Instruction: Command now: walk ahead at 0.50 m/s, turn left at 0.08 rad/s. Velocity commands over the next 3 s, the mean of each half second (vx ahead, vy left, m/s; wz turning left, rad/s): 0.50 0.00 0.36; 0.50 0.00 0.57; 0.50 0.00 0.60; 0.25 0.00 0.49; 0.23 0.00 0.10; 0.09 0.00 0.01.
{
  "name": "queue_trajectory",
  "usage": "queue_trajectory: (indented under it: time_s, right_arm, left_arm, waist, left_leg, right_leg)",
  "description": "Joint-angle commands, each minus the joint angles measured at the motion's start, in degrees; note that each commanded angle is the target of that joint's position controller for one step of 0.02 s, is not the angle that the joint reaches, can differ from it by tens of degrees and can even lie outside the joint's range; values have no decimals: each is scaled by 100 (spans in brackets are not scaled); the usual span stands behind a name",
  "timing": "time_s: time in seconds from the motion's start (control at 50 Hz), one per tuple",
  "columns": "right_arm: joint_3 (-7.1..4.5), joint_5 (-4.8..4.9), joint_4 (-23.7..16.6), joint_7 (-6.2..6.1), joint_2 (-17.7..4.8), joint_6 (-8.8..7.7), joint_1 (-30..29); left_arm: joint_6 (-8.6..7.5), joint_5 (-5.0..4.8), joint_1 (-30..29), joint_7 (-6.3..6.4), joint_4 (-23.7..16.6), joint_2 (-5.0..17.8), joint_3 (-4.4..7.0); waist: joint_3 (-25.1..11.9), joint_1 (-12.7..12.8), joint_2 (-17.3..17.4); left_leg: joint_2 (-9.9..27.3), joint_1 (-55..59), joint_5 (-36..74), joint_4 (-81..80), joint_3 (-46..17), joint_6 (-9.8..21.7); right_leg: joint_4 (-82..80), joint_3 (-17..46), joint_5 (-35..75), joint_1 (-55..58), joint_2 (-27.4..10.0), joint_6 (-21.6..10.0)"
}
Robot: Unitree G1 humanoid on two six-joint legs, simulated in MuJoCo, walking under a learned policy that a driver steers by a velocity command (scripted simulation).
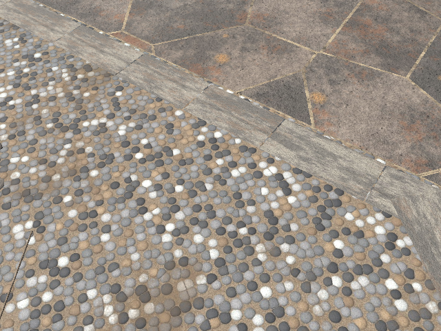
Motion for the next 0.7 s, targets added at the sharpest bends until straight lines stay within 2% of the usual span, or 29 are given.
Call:
queue_trajectory:
  time_s: [0.02,0.04,0.08,0.12,0.18,0.22,0.28,0.32,0.34,0.36,0.38,0.4,0.42,0.44,0.46,0.48,0.5,0.52,0.54,0.56,0.6,0.66,0.7]
  right_arm:
    - [-129,-11,-336,-16,-414,13,101]
    - [-116,-6,-329,-30,-336,77,97]
    - [-118,-10,-430,-55,-307,138,-206]
    - [-121,-22,-505,-28,-285,128,-481]
    - [-83,-19,-654,59,-189,77,-1004]
    - [-48,-14,-808,115,-124,70,-1365]
    - [-45,-7,-1059,210,-147,82,-1737]
    - [-78,-12,-1209,281,-219,90,-1796]
    - [-122,-16,-1244,305,-302,99,-1676]
    - [-197,-23,-1220,312,-430,117,-1362]
    - [-335,-13,-1063,295,-640,128,-629]
    - [-541,8,-830,212,-1048,155,350]
    - [-711,34,-793,126,-1757,174,740]
    - [-592,36,-913,128,-1456,135,813]
    - [-480,-30,-904,124,-1098,102,670]
    - [-442,-25,-945,109,-944,79,349]
    - [-392,-18,-1020,98,-783,86,-33]
    - [-335,-70,-1124,77,-635,90,-303]
    - [-320,-104,-1205,62,-591,99,-444]
    - [-333,-95,-1233,40,-621,92,-491]
    - [-379,-69,-1223,-24,-768,74,-415]
    - [-420,-21,-1143,-111,-871,99,-191]
    - [-428,-4,-1085,-142,-886,136,-11]
  left_arm:
    - [-123,32,176,-3,-166,594,173]
    - [-174,19,181,-6,-101,626,189]
    - [-226,59,267,34,37,744,235]
    - [-230,72,358,75,147,801,253]
    - [-221,47,435,127,254,886,261]
    - [-187,14,645,155,387,952,280]
    - [-62,-50,871,175,564,1011,316]
    - [44,-88,857,210,604,1094,351]
    - [94,-94,789,242,584,1174,373]
    - [148,-93,736,282,556,1252,396]
    - [209,-89,645,326,520,1264,392]
    - [210,-48,675,375,431,1168,338]
    - [59,131,1204,280,134,461,86]
    - [-188,54,953,185,124,536,45]
    - [-338,-192,345,102,-36,916,156]
    - [-418,-217,92,98,-127,876,127]
    - [-428,-84,17,139,-98,859,149]
    - [-373,-1,78,167,-84,913,202]
    - [-296,31,158,163,-87,886,216]
    - [-231,52,251,164,-87,800,209]
    - [-142,75,129,185,-157,664,180]
    - [-142,73,-557,179,-352,484,104]
    - [-179,21,-961,133,-454,443,77]
  waist:
    - [-291,18,-669]
    - [-225,-24,-649]
    - [-57,8,-530]
    - [9,86,-450]
    - [129,279,-413]
    - [234,440,-356]
    - [338,545,-321]
    - [298,465,-414]
    - [151,351,-518]
    - [-114,154,-639]
    - [-520,-271,-606]
    - [-1059,-711,-315]
    - [-1724,-391,1086]
    - [-2446,-509,898]
    - [-1788,-663,563]
    - [-1189,-503,215]
    - [-745,-262,-97]
    - [-542,-40,1]
    - [-467,100,108]
    - [-444,178,138]
    - [-335,195,136]
    - [-180,-47,211]
    - [-145,-227,300]
  left_leg:
    - [558,-1135,484,-103,-280,-79]
    - [576,-1140,623,-225,-284,-126]
    - [575,-1424,1143,-647,-389,-201]
    - [516,-1536,1866,-1270,-442,-204]
    - [367,-1289,2752,-2287,-183,-141]
    - [317,-1325,2918,-2678,-73,-83]
    - [253,-1643,2504,-3042,26,68]
    - [121,-1607,1904,-3146,232,218]
    - [-42,-1314,1576,-3140,419,317]
    - [-259,-809,1281,-3100,615,431]
    - [-505,187,1376,-3312,733,596]
    - [-381,1847,1603,-3474,215,871]
    - [1148,4207,1100,-3608,-2656,1921]
    - [1713,4884,595,-4581,-4653,2351]
    - [1512,4490,704,-4711,-3797,1982]
    - [1269,3670,1073,-4729,-3036,1762]
    - [1041,2796,1607,-4813,-2467,1604]
    - [877,2132,2095,-4955,-2119,1546]
    - [759,1714,2310,-5096,-1997,1556]
    - [703,1449,2526,-5182,-1859,1592]
    - [579,1046,2785,-5282,-1539,1589]
    - [280,781,2406,-5251,-1214,1320]
    - [207,703,1976,-5186,-1229,1177]
  right_leg:
    - [-1675,1701,501,1041,-1578,-1072]
    - [-1798,1439,680,895,-1570,-1086]
    - [-1969,1030,898,842,-1571,-1062]
    - [-2023,595,1110,962,-1483,-933]
    - [-2111,22,1187,1027,-1358,-725]
    - [-2108,-137,1184,1344,-1473,-684]
    - [-1831,-285,1496,2146,-1701,-594]
    - [-1409,-399,2416,2549,-1816,-481]
    - [-1036,-497,3406,2649,-1819,-405]
    - [-459,-600,4422,2680,-1789,-318]
    - [556,-773,4918,2441,-1637,-172]
    - [2000,-849,4143,1426,-1397,49]
    - [4265,-758,104,-1243,-473,457]
    - [5151,496,-2496,-2261,104,460]
    - [5265,830,-2106,-2787,-274,313]
    - [4851,749,-1600,-2764,-523,229]
    - [4311,692,-1294,-2473,-715,260]
    - [3959,699,-1073,-2038,-850,315]
    - [3784,697,-969,-1738,-874,387]
    - [3573,641,-896,-1606,-864,482]
    - [3010,533,-513,-1542,-796,661]
    - [1633,506,668,-1345,-590,768]
    - [897,483,1281,-1030,-391,773]
Next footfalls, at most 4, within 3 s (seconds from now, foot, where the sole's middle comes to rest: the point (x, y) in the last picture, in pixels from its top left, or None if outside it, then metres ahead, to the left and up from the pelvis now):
0.40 left None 0.37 0.17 -0.77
0.88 right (214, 261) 0.70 0.06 -0.77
1.40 left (101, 245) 0.77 0.44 -0.77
1.84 right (91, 178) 1.06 0.53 -0.77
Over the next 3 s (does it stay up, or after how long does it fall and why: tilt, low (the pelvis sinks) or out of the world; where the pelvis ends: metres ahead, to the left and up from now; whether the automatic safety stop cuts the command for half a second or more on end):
stays up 0.97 0.59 -0.01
